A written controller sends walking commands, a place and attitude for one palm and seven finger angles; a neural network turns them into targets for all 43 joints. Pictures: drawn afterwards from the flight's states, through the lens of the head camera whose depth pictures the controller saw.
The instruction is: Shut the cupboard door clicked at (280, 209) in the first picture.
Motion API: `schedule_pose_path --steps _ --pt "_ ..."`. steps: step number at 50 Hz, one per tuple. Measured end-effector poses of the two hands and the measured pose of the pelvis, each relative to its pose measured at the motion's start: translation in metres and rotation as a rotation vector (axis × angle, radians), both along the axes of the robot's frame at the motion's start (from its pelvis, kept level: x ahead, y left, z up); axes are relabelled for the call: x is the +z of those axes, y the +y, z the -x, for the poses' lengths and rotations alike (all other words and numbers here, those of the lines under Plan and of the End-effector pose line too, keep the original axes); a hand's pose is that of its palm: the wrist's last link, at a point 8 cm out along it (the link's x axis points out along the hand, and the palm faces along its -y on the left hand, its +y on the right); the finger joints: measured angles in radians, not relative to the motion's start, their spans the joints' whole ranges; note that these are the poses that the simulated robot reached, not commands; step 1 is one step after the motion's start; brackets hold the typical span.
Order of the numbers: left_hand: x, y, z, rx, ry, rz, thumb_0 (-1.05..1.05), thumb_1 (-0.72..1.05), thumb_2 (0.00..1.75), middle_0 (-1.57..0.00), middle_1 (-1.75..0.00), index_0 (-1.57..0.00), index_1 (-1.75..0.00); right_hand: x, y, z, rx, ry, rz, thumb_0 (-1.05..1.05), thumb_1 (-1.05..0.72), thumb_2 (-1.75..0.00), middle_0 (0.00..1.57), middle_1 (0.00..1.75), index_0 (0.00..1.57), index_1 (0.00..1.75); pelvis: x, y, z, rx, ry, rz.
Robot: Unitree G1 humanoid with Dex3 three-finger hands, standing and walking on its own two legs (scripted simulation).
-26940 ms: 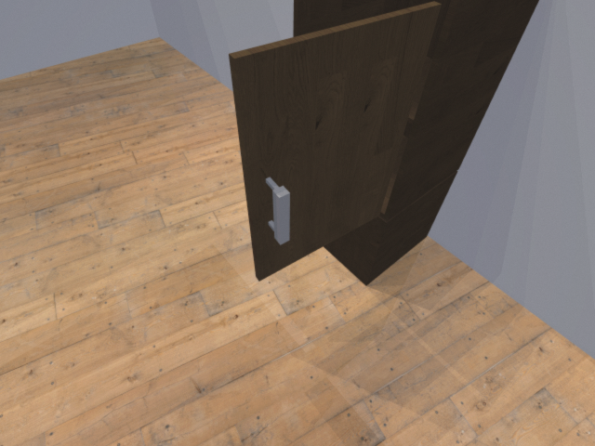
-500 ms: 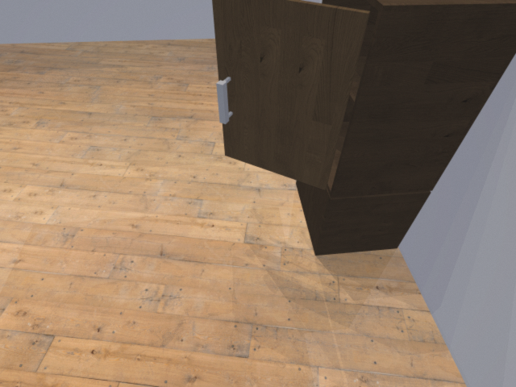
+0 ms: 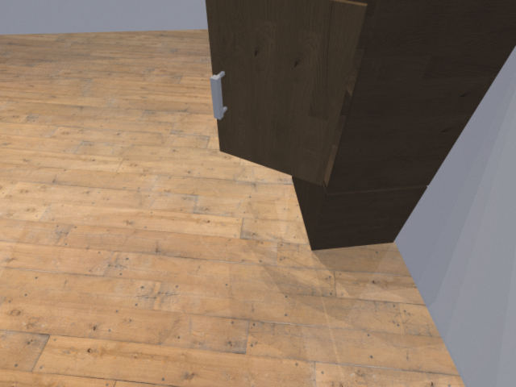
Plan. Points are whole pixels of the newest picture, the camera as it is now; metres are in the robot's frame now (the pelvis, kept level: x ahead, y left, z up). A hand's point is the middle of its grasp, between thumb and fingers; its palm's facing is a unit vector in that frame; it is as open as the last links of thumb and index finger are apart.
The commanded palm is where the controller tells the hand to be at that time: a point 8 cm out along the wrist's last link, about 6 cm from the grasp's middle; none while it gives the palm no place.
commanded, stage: look to check the result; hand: left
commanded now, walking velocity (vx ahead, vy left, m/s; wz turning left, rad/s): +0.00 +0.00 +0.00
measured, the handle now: (220, 95) +0.97 +0.17 -0.08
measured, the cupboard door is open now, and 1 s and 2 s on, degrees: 57 57 57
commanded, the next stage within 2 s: walk to a spot facing it in 0.38 s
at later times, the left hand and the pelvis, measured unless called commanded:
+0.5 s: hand out of the picture +0.09 +0.23 -0.16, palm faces -0.02 -0.94 -0.33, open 7.4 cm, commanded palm none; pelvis +0.02 -0.01 +0.00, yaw +0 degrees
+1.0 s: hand out of the picture +0.03 +0.21 -0.19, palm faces +0.22 -0.95 -0.24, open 7.4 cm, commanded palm none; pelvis +0.02 +0.00 -0.01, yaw +13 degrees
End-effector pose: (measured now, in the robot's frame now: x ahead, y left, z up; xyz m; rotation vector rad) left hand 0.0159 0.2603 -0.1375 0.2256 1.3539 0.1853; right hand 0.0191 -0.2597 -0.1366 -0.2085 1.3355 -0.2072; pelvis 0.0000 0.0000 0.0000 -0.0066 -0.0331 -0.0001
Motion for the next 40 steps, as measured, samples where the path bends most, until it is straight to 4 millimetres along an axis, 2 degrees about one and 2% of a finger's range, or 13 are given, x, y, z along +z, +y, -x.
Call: schedule_pose_path --steps 12,20,28,34,40 --pt "0.012 0.02 -0.033 -0.026 -0.055 -0.056 0.0 0.9 0.9 -0.2 -0.3 -0.2 -0.3 0.009 -0.024 -0.033 0.03 -0.048 0.043 0.01 -0.91 -0.9 0.21 0.3 0.2 0.3 0.002 -0.003 -0.008 0.001 -0.003 -0.001" --pt "0.017 0.021 -0.056 -0.044 -0.087 -0.065 0.0 0.9 0.9 -0.2 -0.3 -0.2 -0.3 0.014 -0.032 -0.057 0.051 -0.083 0.055 0.01 -0.91 -0.9 0.21 0.3 0.2 0.3 0.003 -0.005 -0.015 0.001 0.005 -0.004" --pt "0.017 0.018 -0.07 -0.047 -0.096 -0.063 0.0 0.9 0.9 -0.2 -0.3 -0.2 -0.3 0.015 -0.035 -0.073 0.065 -0.09 0.057 0.01 -0.9 -0.9 0.21 0.3 0.2 0.3 0.003 -0.008 -0.024 0.006 0.011 -0.006" --pt "0.01 0.007 -0.068 -0.001 -0.102 -0.054 0.0 0.9 0.9 -0.2 -0.3 -0.2 -0.3 0.005 -0.024 -0.075 0.082 -0.057 0.029 0.01 -0.91 -0.9 0.2 0.3 0.2 0.3 -0.001 -0.011 -0.026 0.047 0.02 -0.008" --pt "-0.01 -0.004 -0.043 0.088 -0.098 -0.01 0.0 0.9 0.9 -0.2 -0.3 -0.2 -0.3 -0.011 0.004 -0.074 0.123 -0.003 -0.014 0.01 -0.91 -0.9 0.2 0.3 0.2 0.3 -0.013 -0.006 -0.025 0.123 0.004 0.009"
